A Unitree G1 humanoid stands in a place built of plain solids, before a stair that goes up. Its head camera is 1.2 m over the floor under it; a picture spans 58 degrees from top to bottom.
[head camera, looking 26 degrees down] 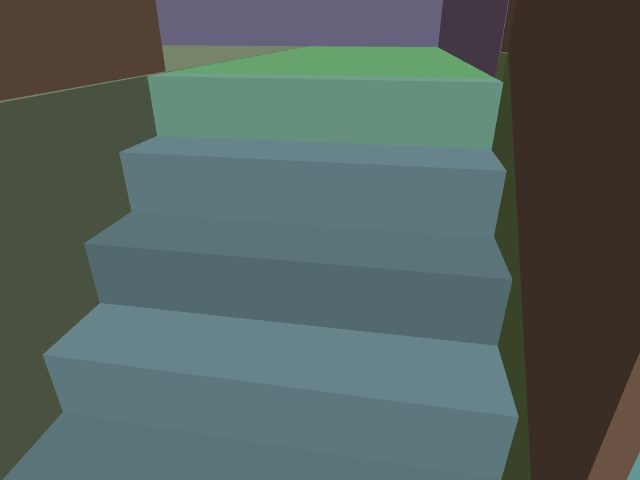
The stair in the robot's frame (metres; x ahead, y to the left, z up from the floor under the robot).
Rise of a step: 0.21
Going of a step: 0.25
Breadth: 1.20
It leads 10 degrees to the right of straight ahead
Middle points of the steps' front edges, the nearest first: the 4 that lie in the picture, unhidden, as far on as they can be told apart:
0.80 0.15 0.42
1.04 0.11 0.63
1.28 0.06 0.84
1.53 0.02 1.05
